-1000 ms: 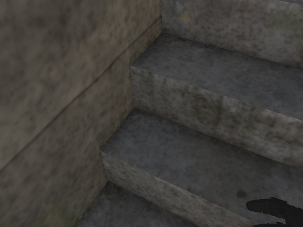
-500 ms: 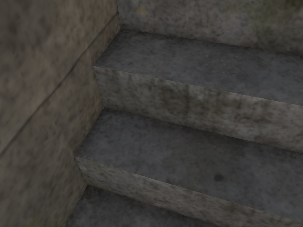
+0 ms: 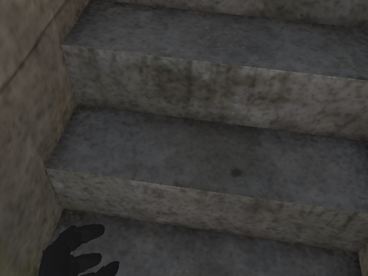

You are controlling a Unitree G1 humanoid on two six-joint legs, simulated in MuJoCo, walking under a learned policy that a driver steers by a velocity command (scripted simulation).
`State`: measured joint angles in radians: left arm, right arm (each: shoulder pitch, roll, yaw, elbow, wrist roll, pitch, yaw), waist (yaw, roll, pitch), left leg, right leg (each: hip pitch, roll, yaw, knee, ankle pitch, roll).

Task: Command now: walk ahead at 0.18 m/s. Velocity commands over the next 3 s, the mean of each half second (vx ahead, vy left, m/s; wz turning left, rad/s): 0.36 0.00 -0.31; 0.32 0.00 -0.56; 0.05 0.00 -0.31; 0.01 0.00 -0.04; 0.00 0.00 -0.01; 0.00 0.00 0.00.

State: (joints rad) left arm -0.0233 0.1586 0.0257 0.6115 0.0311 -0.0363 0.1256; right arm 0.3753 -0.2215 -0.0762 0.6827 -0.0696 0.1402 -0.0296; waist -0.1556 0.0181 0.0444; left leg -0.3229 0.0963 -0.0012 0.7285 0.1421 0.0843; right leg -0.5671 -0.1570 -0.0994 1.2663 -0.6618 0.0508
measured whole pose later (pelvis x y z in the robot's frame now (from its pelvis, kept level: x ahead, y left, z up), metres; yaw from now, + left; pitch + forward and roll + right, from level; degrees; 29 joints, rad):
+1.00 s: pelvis +0.29 -0.02 +0.25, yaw -22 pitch +9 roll +4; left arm 0.25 0.22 0.08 0.95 0.02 -0.04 -0.08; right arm 0.04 -0.14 -0.03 0.79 0.00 -0.05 0.02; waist 0.02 -0.07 -0.16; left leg -0.72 0.03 0.16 0.92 -0.35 0.05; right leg -0.87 0.07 0.18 1.77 -0.11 -0.07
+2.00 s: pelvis +0.39 -0.07 +0.32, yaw -30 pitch +1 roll -1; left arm 0.25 0.16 0.05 0.92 0.01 0.06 -0.03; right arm 0.37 -0.15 -0.03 0.92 0.02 0.01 0.07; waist 0.02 -0.03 -0.01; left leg -0.13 0.10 0.07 0.45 -0.33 -0.05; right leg -0.26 -0.03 -0.02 0.44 -0.21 0.03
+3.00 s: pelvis +0.37 -0.06 +0.32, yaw -29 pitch +0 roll +0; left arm 0.37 0.10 0.02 1.04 -0.02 -0.01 0.09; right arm 0.53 -0.09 0.00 1.02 0.01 -0.04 -0.09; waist -0.02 -0.01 0.04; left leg -0.15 0.09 0.04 0.45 -0.30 -0.05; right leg -0.27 -0.04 -0.04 0.44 -0.18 0.01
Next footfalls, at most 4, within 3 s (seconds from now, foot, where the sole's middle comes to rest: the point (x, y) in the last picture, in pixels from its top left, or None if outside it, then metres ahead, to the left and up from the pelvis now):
0.04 left None -0.03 0.16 -0.87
0.46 right None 0.09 -0.10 -0.66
0.84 left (137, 261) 0.44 0.07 -0.46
1.26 right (251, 273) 0.37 -0.22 -0.46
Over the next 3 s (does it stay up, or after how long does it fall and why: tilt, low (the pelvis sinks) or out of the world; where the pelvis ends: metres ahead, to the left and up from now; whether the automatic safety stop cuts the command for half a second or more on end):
stays up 0.37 -0.06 0.32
